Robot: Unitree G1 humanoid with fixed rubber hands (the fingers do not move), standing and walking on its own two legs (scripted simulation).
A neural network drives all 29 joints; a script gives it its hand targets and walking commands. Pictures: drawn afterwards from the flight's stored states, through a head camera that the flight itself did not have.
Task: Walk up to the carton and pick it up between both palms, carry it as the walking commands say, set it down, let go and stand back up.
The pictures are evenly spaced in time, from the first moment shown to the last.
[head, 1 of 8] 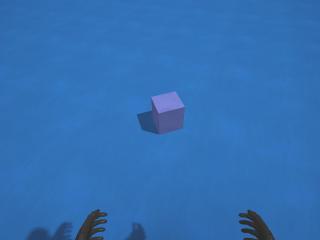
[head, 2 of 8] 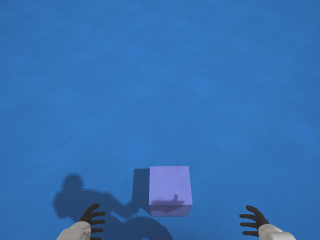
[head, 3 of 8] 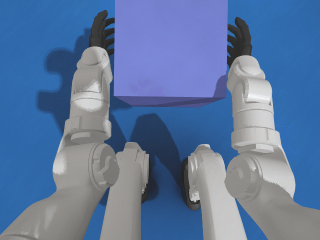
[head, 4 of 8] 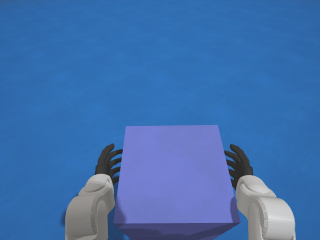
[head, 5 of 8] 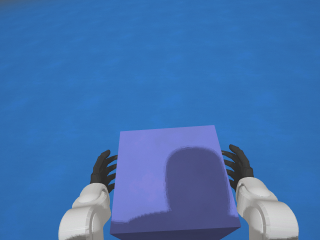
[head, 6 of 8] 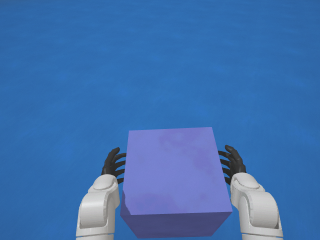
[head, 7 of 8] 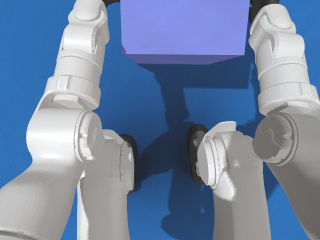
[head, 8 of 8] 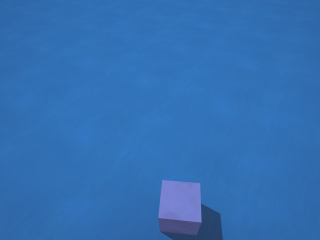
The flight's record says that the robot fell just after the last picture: no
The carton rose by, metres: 0.69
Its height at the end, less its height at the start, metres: +0.00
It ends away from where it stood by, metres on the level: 2.00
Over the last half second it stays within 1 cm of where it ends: yes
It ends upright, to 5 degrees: yes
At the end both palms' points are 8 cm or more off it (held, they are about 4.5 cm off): yes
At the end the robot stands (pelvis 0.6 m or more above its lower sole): yes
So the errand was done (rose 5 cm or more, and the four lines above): yes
